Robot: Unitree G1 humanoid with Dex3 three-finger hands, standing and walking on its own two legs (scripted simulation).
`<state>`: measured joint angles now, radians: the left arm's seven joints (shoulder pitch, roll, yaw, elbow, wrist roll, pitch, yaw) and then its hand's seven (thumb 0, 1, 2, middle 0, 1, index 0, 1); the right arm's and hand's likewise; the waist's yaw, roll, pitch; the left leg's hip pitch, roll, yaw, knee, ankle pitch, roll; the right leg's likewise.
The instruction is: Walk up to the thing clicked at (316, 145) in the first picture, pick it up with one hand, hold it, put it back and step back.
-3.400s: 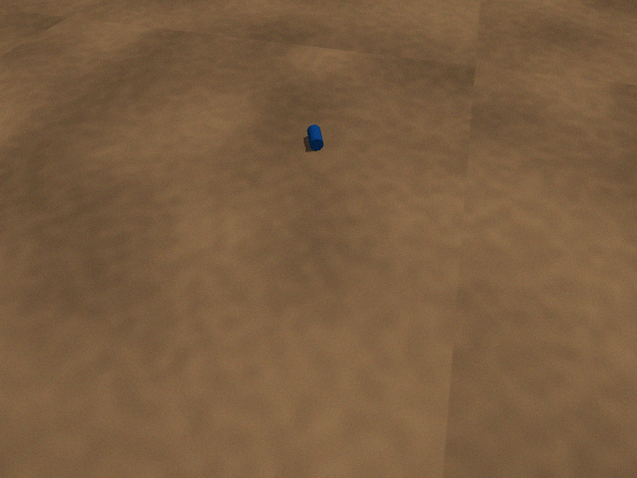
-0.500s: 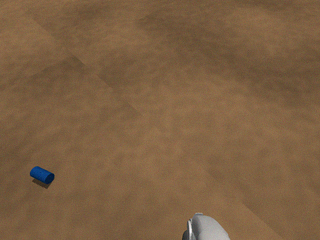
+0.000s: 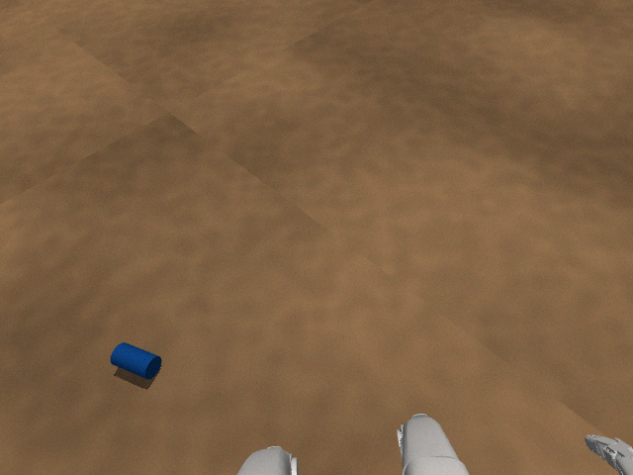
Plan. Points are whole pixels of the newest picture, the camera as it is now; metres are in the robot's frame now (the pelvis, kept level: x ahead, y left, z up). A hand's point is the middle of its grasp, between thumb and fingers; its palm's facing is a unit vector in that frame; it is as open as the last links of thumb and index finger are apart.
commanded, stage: walk up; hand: left
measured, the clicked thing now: (136, 360) +0.51 +0.61 -0.68
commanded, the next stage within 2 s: none
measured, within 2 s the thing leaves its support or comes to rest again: neither
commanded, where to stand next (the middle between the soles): +0.05 +0.35 m, yaw -13 degrees
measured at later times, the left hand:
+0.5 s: hand out of the picture +0.09 +0.52 -0.08, palm faces -0.08 -0.78 -0.63, open 7.4 cm
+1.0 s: hand out of the picture +0.11 +0.64 -0.11, palm faces -0.21 -0.88 -0.43, open 7.4 cm
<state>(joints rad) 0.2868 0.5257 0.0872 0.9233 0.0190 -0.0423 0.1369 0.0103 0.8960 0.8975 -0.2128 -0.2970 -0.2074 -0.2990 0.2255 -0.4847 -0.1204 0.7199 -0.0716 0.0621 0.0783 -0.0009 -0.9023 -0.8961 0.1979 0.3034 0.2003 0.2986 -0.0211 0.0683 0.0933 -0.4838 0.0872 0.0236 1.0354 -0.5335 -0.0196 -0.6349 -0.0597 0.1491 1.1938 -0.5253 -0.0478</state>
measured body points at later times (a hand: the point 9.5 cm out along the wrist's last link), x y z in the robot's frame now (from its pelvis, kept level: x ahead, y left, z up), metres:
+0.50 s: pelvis -0.01 +0.20 +0.01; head +0.03 +0.16 +0.46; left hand +0.09 +0.55 -0.04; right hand +0.08 -0.15 -0.11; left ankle +0.03 +0.39 -0.64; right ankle +0.07 -0.01 -0.67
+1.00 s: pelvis -0.01 +0.38 +0.03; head +0.03 +0.36 +0.48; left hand +0.12 +0.68 -0.08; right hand -0.01 +0.08 -0.10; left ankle +0.03 +0.44 -0.67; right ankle -0.01 +0.28 -0.68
